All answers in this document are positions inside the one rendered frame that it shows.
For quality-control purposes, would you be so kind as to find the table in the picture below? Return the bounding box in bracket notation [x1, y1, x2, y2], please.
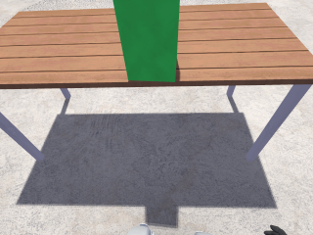
[0, 2, 313, 162]

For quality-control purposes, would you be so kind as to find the carton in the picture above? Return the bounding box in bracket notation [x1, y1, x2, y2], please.
[112, 0, 180, 82]

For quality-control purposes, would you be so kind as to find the left robot thigh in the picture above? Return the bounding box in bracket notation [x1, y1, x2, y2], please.
[126, 225, 155, 235]

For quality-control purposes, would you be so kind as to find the robot right hand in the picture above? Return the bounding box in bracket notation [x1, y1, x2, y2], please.
[263, 224, 287, 235]

